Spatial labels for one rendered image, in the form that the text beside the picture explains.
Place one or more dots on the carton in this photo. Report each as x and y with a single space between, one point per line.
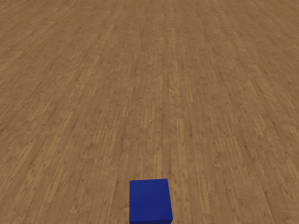
149 202

